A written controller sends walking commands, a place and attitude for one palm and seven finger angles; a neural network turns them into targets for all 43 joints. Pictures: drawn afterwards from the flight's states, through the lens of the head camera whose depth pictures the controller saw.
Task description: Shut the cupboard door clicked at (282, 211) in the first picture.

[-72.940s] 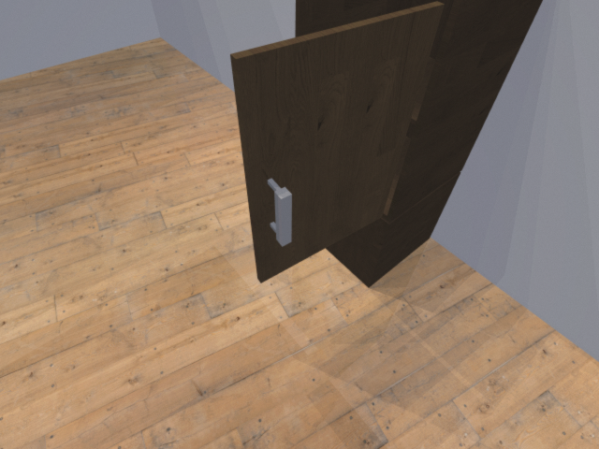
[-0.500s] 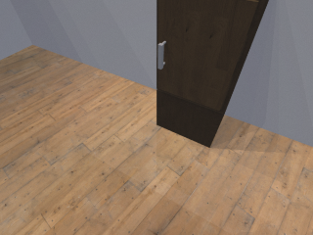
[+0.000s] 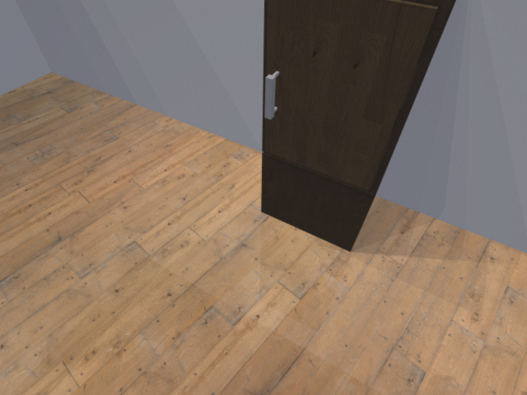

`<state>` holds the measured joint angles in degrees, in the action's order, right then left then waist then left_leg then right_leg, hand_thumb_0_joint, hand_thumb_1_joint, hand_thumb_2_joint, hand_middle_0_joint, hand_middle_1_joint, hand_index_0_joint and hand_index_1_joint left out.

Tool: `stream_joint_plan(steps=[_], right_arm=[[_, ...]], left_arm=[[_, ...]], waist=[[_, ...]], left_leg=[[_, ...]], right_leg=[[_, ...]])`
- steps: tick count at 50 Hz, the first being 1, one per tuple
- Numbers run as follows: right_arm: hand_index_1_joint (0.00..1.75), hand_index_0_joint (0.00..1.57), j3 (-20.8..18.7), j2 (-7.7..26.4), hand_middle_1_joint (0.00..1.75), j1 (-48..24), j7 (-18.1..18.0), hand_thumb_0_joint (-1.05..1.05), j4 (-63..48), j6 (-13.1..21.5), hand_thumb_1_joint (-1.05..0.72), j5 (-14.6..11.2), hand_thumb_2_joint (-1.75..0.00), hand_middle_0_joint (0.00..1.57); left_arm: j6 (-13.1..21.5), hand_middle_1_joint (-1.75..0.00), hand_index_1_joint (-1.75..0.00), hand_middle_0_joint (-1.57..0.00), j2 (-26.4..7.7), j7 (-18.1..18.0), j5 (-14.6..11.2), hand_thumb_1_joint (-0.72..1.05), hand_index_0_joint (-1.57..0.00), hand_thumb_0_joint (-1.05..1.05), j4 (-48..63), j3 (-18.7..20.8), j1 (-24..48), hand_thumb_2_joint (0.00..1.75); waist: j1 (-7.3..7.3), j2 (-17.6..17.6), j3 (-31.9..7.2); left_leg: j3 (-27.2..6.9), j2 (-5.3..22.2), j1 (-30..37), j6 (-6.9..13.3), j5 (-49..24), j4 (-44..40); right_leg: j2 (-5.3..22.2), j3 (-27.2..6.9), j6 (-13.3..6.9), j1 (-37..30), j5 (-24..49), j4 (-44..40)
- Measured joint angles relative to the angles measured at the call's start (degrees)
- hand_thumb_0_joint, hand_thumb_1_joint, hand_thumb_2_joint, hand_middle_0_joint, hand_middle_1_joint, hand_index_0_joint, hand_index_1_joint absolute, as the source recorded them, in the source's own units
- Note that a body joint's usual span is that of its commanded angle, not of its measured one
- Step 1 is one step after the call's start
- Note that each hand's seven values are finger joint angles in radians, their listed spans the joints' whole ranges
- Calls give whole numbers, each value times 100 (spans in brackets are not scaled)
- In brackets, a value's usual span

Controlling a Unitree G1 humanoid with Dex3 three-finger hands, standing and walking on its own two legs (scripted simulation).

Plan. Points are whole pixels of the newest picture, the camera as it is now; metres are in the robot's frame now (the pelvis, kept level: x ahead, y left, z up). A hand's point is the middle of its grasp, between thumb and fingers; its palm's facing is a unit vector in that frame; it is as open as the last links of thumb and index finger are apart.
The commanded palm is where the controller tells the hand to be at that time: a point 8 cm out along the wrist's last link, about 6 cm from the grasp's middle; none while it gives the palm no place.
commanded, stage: look to check the result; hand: left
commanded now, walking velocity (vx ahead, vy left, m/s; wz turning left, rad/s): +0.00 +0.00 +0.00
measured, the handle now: (272, 95) +1.01 +0.02 -0.08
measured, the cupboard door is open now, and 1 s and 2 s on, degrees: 0 0 0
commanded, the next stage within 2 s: walk to a spot facing it in 0.48 s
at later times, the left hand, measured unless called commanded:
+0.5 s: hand out of the picture +0.08 +0.23 -0.16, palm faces +0.00 -0.95 -0.32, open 7.4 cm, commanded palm none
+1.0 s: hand out of the picture +0.03 +0.21 -0.20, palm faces +0.19 -0.95 -0.24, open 7.4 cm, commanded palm none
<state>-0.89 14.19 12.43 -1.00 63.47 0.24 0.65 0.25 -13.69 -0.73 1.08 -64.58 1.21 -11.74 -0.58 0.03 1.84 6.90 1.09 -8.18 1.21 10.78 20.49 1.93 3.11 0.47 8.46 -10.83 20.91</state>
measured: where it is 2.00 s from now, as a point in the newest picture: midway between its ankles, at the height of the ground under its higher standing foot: outside the picture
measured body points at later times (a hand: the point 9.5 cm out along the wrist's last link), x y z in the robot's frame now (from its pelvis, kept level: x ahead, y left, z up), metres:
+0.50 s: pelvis +0.02 -0.01 +0.00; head +0.02 -0.02 +0.45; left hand +0.08 +0.28 -0.13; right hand +0.09 -0.30 -0.14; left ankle +0.01 +0.10 -0.75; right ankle +0.01 -0.12 -0.75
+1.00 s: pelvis +0.01 +0.00 -0.03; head +0.04 +0.02 +0.42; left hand +0.02 +0.26 -0.18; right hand +0.09 -0.24 -0.17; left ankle +0.02 +0.11 -0.75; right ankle +0.01 -0.12 -0.74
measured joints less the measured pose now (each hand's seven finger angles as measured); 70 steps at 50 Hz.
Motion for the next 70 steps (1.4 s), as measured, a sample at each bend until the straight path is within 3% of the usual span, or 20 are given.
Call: stream_joint_plan(steps=[14, 34, 41, 44, 46, 49, 52, 56, 61, 65, 66, 68, 70], right_arm=[[30, 20, 18, 257, 30, -297, 31, 1, 12, -8, -91, -9, -90, 21], [30, 20, 53, 376, 30, -427, 43, 1, -31, -12, -90, -2, -90, 21], [30, 20, -13, 160, 30, -224, 46, 1, -202, -209, -91, -1, -90, 20], [30, 20, -84, 8, 30, -121, 62, 1, -320, -331, -91, -2, -90, 20], [30, 20, -119, -113, 30, -56, 91, 1, -422, -370, -91, -19, -90, 20], [30, 20, -129, -208, 30, 110, 162, 1, -643, -324, -91, -1, -90, 20], [30, 20, -150, -339, 30, 137, 148, 1, -738, -265, -91, 86, -90, 21], [30, 20, -126, -405, 30, 300, 83, 1, -789, -214, -91, 129, -90, 21], [30, 21, -163, -350, 30, 470, 78, 1, -756, -162, -90, 133, -90, 21], [30, 21, -247, -250, 30, 578, 93, 1, -725, -205, -90, 117, -90, 21], [30, 21, -268, -243, 30, 624, 94, 1, -728, -227, -90, 93, -90, 21], [30, 20, -330, -153, 30, 566, 104, 1, -673, -291, -90, 97, -90, 21], [30, 20, -399, -46, 30, 478, 152, 1, -672, -336, -91, 127, -90, 21]], left_arm=[[24, -30, -30, -20, -309, 27, -14, 90, -20, 0, -79, -6, 147, 90], [45, -30, -30, -20, -352, 35, -24, 90, -20, 0, 33, -22, 441, 90], [-78, -30, -30, -20, -130, -64, -24, 90, -20, 0, 337, 54, 420, 90], [-100, -30, -30, -20, 3, -86, 27, 90, -20, 0, 527, 101, 337, 90], [-128, -30, -30, -20, 55, -96, 62, 90, -20, 0, 615, 135, 257, 90], [-207, -30, -30, -20, 98, -68, 36, 90, -21, 0, 725, 163, 94, 90], [-378, -30, -30, -20, 80, -65, 22, 90, -20, 0, 769, 228, 83, 90], [-360, -30, -30, -20, 113, 12, 42, 90, -20, 0, 824, 292, 125, 90], [-199, -30, -30, -20, 131, 85, 43, 90, -20, 0, 1016, 276, 120, 90], [-68, -30, -30, -20, 116, 123, 52, 90, -20, 0, 1170, 261, 104, 90], [1, -30, -30, -20, 82, 122, 78, 90, -20, 0, 1239, 261, 58, 90], [90, -30, -30, -20, 134, 60, 85, 90, -20, 0, 1262, 249, 4, 90], [123, -30, -30, -20, 219, 9, 75, 90, -20, 0, 1190, 245, -161, 90]], waist=[[32, 63, 21], [-27, 65, -14], [-80, 89, 121], [-67, 76, 276], [-75, -8, 372], [-115, -60, 373], [-118, -184, 412], [-144, -75, 317], [-192, 158, 162], [-221, 260, 42], [-189, 189, -22], [-114, 217, -2], [-105, 228, -35]], left_leg=[[-60, 35, 149, -65, -24, -178], [-167, 77, 257, -160, -8, -294], [-458, 28, -305, -183, 300, 592], [-438, 35, -835, -210, 1187, 1918], [-370, 50, -1013, -226, 1511, 2313], [-336, 132, -925, -154, 552, 1559], [-369, -64, -1180, 45, 589, 1785], [-609, -244, -1193, 82, 361, 1307], [-1017, -332, -1103, 98, 68, 809], [-1365, -425, -1138, 22, 221, 939], [-1383, -507, -1273, 27, 648, 1256], [-1254, -512, -1687, -19, 1350, 2513], [-1002, -420, -2119, -78, 1283, 3752]], right_leg=[[-51, 63, -46, -180, 9, -202], [-102, 169, -112, -318, -66, -298], [13, 483, -129, -9, -456, 381], [107, 686, -136, 51, -633, 690], [233, 805, -84, 81, -757, 909], [439, 978, 63, 329, -1078, 1523], [392, 364, 127, 1029, -1895, 2931], [167, -112, 128, 1600, -1508, 3730], [-13, -207, 136, 1544, -1450, 2912], [-151, -139, 96, 1022, -1232, 1568], [-107, -168, 3, 829, -1244, 1092], [-57, -3, -135, 748, -687, 1088], [33, 166, -184, 513, -685, 956]])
